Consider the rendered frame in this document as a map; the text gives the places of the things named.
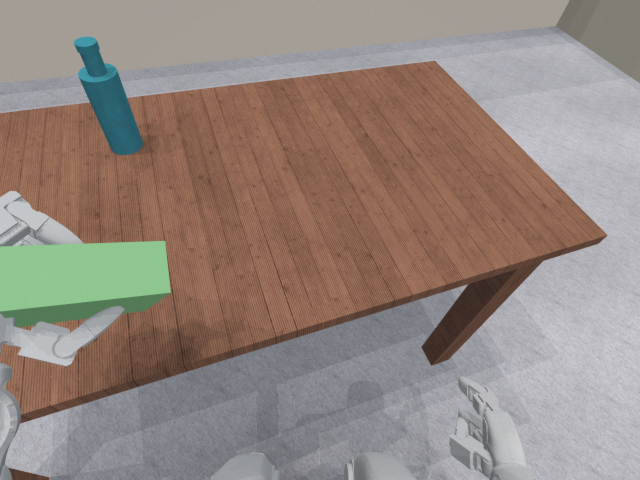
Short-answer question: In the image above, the robot right hand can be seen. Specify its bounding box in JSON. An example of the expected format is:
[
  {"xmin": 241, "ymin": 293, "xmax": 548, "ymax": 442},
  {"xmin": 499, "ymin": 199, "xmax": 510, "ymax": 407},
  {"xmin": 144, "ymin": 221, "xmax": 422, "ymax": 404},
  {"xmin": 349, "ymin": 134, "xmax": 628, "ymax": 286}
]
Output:
[{"xmin": 450, "ymin": 376, "xmax": 528, "ymax": 480}]

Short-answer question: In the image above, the robot thigh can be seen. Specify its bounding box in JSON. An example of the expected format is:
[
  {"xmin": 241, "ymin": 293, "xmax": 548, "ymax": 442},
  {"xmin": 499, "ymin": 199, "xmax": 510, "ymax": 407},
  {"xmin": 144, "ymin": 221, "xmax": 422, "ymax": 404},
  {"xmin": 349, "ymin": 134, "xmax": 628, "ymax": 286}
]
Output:
[
  {"xmin": 344, "ymin": 452, "xmax": 417, "ymax": 480},
  {"xmin": 211, "ymin": 454, "xmax": 279, "ymax": 480}
]

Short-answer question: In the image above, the robot left hand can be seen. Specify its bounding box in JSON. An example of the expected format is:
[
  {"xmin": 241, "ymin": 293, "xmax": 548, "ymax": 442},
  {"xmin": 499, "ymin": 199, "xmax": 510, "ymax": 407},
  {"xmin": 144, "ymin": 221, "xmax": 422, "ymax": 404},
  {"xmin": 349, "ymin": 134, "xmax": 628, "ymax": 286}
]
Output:
[{"xmin": 0, "ymin": 191, "xmax": 125, "ymax": 367}]

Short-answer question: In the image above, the robot left forearm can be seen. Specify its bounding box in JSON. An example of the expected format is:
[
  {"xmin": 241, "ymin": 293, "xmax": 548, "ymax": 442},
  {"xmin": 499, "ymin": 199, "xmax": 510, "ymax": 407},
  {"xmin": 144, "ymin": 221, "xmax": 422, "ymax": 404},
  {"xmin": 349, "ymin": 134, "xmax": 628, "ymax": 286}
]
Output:
[{"xmin": 0, "ymin": 363, "xmax": 21, "ymax": 480}]

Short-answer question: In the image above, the robot right thigh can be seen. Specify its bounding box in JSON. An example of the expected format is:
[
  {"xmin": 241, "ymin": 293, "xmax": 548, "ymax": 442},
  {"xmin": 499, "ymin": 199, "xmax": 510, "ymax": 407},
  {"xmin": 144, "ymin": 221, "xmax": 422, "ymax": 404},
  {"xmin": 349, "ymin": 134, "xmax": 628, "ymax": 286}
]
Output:
[{"xmin": 344, "ymin": 452, "xmax": 417, "ymax": 480}]

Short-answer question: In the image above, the sponge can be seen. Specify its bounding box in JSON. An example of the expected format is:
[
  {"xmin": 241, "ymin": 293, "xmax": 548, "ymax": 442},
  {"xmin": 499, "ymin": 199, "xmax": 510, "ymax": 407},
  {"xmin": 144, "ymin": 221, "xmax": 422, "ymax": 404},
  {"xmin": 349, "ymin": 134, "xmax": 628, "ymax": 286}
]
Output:
[{"xmin": 0, "ymin": 241, "xmax": 171, "ymax": 327}]

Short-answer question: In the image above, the table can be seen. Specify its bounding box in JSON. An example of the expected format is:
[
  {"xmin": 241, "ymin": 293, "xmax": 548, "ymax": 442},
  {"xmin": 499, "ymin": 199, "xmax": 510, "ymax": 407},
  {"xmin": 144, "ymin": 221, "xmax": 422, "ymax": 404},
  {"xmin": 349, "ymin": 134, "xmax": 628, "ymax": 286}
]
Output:
[{"xmin": 0, "ymin": 61, "xmax": 607, "ymax": 480}]

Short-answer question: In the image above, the robot left thigh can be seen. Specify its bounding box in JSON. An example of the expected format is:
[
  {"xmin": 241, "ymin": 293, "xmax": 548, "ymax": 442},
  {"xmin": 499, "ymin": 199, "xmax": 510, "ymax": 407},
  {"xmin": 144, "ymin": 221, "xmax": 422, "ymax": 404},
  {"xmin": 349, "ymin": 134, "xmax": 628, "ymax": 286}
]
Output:
[{"xmin": 211, "ymin": 454, "xmax": 279, "ymax": 480}]

